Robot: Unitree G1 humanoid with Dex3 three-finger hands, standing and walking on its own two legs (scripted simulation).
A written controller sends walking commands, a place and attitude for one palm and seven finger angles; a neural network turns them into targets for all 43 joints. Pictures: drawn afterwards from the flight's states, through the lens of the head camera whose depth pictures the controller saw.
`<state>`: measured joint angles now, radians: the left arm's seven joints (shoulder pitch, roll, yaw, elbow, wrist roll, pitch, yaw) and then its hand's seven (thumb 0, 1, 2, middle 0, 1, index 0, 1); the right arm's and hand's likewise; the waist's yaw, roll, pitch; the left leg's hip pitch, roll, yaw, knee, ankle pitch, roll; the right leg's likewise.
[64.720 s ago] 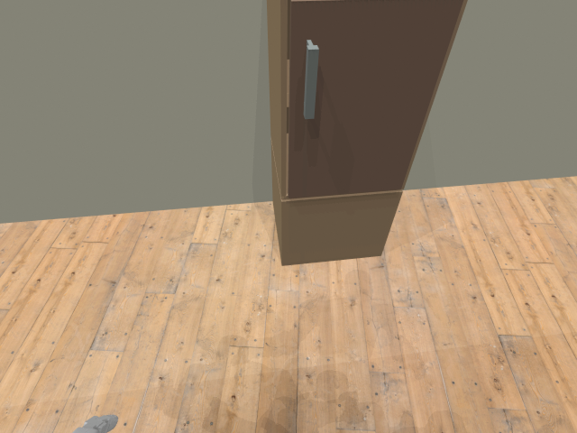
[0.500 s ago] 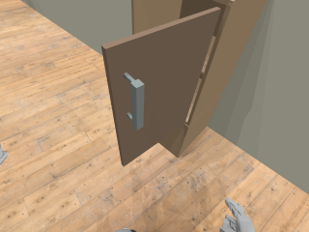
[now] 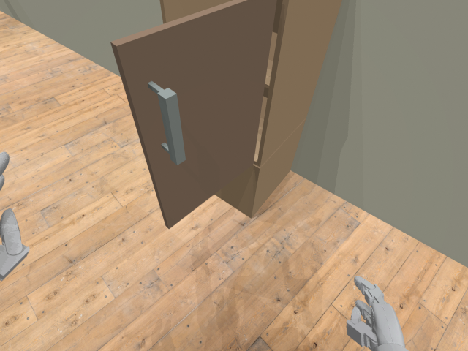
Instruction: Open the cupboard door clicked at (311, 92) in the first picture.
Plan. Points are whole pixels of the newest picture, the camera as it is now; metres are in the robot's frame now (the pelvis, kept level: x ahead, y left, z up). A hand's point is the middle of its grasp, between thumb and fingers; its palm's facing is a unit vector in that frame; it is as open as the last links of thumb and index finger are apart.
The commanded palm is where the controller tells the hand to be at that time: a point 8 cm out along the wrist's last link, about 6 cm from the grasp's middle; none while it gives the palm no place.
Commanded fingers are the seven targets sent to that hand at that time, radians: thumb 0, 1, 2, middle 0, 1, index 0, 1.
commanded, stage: stop stepping back and stand still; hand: left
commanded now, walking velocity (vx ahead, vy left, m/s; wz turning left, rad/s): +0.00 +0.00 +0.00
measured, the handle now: (166, 125) +0.51 +0.16 +0.08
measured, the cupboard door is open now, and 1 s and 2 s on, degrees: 82 82 82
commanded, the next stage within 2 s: let the arm hang, fingers relaxed in 1.06 s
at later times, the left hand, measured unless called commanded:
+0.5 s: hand out of the picture +0.11 +0.28 +0.16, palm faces +0.45 -0.76 -0.47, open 7.4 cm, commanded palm +0.05 +0.31 +0.18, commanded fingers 0.00 0.90 0.90 -0.20 -0.30 -0.20 -0.30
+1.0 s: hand out of the picture +0.08 +0.30 +0.17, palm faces +0.49 -0.73 -0.48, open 7.4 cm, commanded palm +0.02 +0.33 +0.18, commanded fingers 0.00 0.90 0.90 -0.20 -0.30 -0.20 -0.30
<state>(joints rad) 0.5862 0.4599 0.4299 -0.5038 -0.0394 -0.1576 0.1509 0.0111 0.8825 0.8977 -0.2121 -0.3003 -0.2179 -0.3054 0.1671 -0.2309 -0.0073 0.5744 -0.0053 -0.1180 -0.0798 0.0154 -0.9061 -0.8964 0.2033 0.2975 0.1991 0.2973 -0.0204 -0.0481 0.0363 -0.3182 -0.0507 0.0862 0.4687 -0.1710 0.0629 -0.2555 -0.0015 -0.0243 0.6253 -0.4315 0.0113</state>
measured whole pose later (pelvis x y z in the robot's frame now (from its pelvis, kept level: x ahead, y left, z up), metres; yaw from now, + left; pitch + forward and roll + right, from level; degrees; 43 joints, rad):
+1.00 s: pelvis -0.10 +0.02 +0.00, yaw +3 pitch -3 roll +0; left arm 0.53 0.39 0.41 -0.44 0.01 -0.24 0.15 0.01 0.88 0.90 -0.21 -0.30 -0.22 -0.31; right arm 0.26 -0.19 0.02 0.64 -0.02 -0.15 -0.07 0.02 -0.90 -0.90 0.21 0.30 0.20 0.30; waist 0.01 -0.01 0.03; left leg -0.23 -0.02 0.03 0.48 -0.21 0.03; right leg -0.26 0.00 -0.01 0.45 -0.13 0.00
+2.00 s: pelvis -0.07 +0.01 +0.01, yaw +5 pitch -2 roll +0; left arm 0.12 0.31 0.03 1.12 0.02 -0.01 0.01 0.00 0.90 0.90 -0.20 -0.30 -0.20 -0.30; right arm 0.16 -0.28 -0.02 1.11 -0.02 0.01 0.00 0.01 -0.91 -0.90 0.21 0.30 0.20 0.30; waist 0.00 0.05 0.05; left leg -0.16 -0.01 -0.01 0.39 -0.20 0.00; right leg -0.20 0.01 -0.04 0.40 -0.16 -0.03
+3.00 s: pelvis -0.03 +0.00 +0.01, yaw +4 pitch -1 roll +0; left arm 0.09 0.31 0.02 1.13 0.01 -0.02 0.01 0.00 0.90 0.90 -0.20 -0.30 -0.21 -0.30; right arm 0.11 -0.31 -0.01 1.12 -0.02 0.01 -0.02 0.01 -0.91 -0.90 0.21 0.30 0.20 0.30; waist -0.01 0.02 0.06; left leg -0.06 0.01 0.00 0.30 -0.21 -0.01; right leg -0.12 0.04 -0.03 0.31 -0.17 -0.05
